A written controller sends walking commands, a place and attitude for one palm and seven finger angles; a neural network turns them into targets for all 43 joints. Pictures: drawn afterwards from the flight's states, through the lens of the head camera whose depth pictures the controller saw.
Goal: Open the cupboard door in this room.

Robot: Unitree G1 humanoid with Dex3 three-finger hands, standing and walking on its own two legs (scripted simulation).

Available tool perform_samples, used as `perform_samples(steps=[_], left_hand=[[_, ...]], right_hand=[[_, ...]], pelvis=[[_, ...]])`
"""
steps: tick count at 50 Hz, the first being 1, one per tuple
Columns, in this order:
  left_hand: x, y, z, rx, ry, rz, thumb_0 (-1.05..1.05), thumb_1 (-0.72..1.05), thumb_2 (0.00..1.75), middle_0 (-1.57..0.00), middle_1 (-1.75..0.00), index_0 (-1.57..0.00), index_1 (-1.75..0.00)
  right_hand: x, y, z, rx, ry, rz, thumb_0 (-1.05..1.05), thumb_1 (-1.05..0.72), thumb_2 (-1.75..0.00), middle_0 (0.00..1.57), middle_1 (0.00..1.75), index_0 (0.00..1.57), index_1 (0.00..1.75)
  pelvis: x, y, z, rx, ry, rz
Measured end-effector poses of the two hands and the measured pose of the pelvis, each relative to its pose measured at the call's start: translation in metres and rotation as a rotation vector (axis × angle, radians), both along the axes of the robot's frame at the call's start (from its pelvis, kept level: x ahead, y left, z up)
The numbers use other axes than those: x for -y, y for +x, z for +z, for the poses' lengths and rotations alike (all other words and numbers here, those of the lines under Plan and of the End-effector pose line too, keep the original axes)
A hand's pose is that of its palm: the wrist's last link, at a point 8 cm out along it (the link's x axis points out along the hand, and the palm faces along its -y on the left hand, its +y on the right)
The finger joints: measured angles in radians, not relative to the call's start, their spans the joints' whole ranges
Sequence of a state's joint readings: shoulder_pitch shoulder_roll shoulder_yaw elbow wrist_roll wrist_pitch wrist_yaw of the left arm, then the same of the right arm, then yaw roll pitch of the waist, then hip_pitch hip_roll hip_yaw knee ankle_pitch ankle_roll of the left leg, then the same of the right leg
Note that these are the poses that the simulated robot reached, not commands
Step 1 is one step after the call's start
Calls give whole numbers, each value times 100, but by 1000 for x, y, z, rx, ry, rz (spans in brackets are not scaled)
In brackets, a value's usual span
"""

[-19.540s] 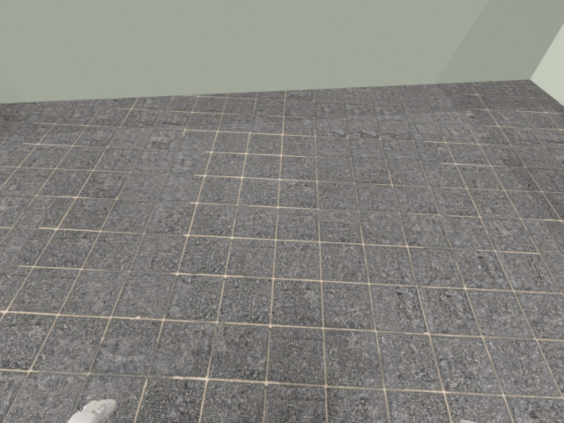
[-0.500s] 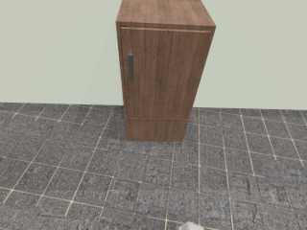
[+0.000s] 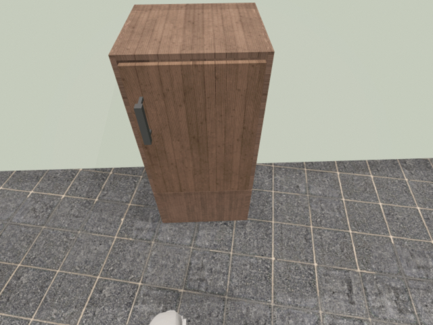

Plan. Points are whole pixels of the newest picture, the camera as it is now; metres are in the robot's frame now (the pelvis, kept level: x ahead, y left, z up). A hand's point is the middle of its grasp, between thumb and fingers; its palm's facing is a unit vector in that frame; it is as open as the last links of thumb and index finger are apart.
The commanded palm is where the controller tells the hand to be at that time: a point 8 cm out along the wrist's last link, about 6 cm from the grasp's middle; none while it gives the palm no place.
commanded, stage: take the last steps up to it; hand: left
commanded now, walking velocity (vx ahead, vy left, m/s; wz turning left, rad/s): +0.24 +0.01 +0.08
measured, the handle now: (144, 121) +0.68 +0.26 -0.05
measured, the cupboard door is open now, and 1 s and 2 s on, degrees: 0 0 0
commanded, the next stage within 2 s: come to a stop and stand still in 0.22 s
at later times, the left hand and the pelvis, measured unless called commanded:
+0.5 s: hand (129, 317) +0.17 +0.21 -0.18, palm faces +0.05 -0.98 -0.20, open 7.4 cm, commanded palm none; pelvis +0.15 +0.02 +0.00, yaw +1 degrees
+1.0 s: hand (133, 314) +0.18 +0.20 -0.16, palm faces +0.07 -0.96 -0.27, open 7.4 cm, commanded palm none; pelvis +0.13 +0.00 +0.00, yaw +2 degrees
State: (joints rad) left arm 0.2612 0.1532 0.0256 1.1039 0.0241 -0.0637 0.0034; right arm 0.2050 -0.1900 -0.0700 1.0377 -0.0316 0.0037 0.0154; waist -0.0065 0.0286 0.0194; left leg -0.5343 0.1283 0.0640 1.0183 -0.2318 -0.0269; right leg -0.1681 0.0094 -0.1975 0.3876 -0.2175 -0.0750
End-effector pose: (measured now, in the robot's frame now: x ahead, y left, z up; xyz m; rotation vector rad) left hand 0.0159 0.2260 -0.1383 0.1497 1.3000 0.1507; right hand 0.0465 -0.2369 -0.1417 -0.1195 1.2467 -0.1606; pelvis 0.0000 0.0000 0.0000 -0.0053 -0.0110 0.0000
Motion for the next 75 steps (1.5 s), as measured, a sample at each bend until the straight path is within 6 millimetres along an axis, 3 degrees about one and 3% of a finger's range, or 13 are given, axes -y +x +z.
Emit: perform_samples(steps=[7, 13, 17, 23, 29, 34, 41, 50, 56, 60, 64, 69, 75], left_hand=[[9, -6, -12, -108, -66, 86, 1, 92, 90, -21, -30, -20, -30], [-3, 0, -27, -234, -102, 135, 1, 91, 90, -21, -30, -20, -30], [-17, 36, -20, -243, -81, 92, 1, 91, 90, -20, -30, -20, -30], [-33, 124, -12, -107, -11, 53, 1, 91, 90, -20, -30, -20, -30], [-22, 194, -9, 6, 47, 8, 0, 91, 90, -20, -30, -20, -30], [-2, 218, -1, 51, 82, -22, 0, 91, 90, -20, -30, -20, -30], [9, 207, 14, 67, 93, 4, 0, 91, 90, -21, -30, -20, -30], [-17, 150, 9, 31, 82, 40, 0, 91, 90, -21, -30, -20, -30], [-48, 112, -15, -29, 33, 62, 1, 91, 90, -21, -30, -20, -30], [-55, 95, -13, -73, -5, 74, 1, 91, 90, -20, -30, -20, -30], [-53, 84, -11, -115, -27, 66, 1, 91, 90, -20, -30, -20, -30], [-42, 91, -12, -182, -33, 18, 1, 91, 90, -20, -30, -20, -30], [-16, 139, -19, -87, -1, -42, 1, 91, 90, -20, -30, -20, -30]], right_hand=[[-23, 89, 7, 47, 3, 94, 0, -91, -89, 19, 30, 20, 30], [-55, 148, 0, 77, -6, 141, 1, -90, -89, 19, 30, 20, 30], [-56, 156, 3, 88, -22, 63, -2, -93, -89, 20, 30, 21, 30], [-38, 145, 2, -36, -47, 44, -2, -94, -89, 20, 30, 21, 30], [-17, 136, -16, -140, -6, 1, 0, -92, -89, 20, 30, 21, 30], [8, 143, -30, -160, 19, -28, 0, -91, -89, 20, 30, 20, 30], [27, 158, -25, -134, 7, 23, 1, -91, -89, 20, 30, 20, 30], [17, 156, -6, -48, -27, 76, 0, -91, -89, 19, 30, 20, 30], [-13, 118, 4, -27, -75, 63, 0, -91, -89, 19, 30, 20, 30], [-36, 80, 15, -112, -66, 53, 0, -90, -89, 20, 30, 20, 30], [-51, 55, 17, -178, -45, 23, 1, -90, -89, 20, 30, 20, 30], [-55, 33, 14, -229, -27, -41, 1, -90, -89, 20, 30, 21, 30], [-38, 13, -8, -321, 18, -73, 1, -90, -89, 20, 30, 21, 30]], pelvis=[[-9, 50, -2, -11, -18, 23], [-30, 96, -14, -11, -7, 31], [-37, 118, -8, -8, 4, 8], [-30, 144, -2, -8, 16, 22], [-2, 165, -10, 9, 37, 16], [16, 168, -15, 14, 42, 28], [19, 152, -5, 0, 61, 31], [3, 126, -3, -6, 52, 29], [-23, 109, -10, -8, 0, 27], [-31, 110, 2, -15, -17, 37], [-34, 115, 6, -35, -13, 24], [-27, 121, 4, -48, 2, 4], [-9, 128, -12, -58, 13, -2]])
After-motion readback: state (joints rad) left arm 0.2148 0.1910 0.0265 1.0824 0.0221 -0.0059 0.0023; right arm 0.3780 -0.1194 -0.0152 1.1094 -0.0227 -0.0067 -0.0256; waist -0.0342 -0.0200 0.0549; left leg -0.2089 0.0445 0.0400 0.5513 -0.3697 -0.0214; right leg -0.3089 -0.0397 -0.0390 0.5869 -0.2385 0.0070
